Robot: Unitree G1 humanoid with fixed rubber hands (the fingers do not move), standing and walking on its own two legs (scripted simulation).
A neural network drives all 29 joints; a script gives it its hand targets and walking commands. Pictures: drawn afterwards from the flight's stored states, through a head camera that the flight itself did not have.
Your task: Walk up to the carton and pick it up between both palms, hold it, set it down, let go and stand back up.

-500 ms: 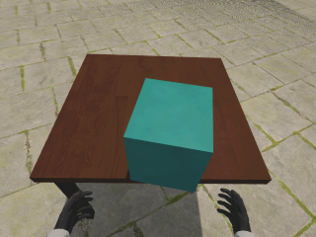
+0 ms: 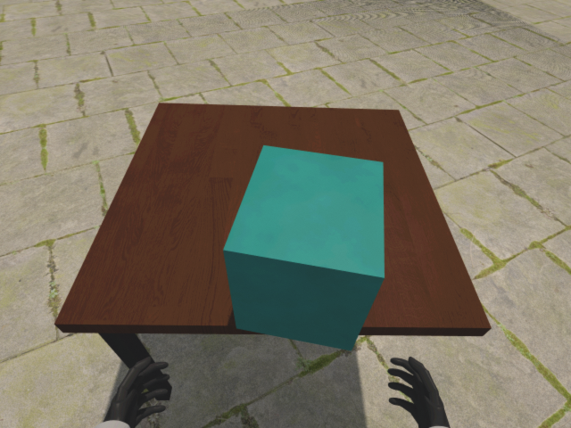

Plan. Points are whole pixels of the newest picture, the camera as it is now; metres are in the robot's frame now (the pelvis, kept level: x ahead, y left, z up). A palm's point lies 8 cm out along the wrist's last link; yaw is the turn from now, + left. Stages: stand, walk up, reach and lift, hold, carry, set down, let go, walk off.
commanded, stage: set down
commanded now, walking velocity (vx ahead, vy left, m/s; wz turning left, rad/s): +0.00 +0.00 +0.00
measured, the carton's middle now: (307, 247) +0.41 -0.03 -0.02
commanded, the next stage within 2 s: let go in 0.42 s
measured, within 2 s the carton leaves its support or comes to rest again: neither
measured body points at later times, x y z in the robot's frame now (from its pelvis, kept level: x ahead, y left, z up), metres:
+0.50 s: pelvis +0.00 +0.00 +0.00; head +0.00 +0.00 +0.45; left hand +0.16 +0.22 -0.09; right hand +0.16 -0.21 -0.09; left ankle -0.02 +0.12 -0.74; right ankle -0.01 -0.13 -0.74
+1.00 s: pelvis +0.00 +0.00 +0.00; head +0.01 +0.00 +0.45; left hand +0.16 +0.22 -0.09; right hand +0.16 -0.21 -0.10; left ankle -0.02 +0.12 -0.74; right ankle -0.01 -0.13 -0.74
